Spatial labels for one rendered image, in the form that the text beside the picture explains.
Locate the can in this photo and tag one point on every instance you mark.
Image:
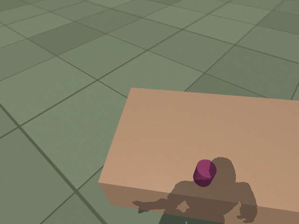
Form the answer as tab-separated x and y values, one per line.
204	173

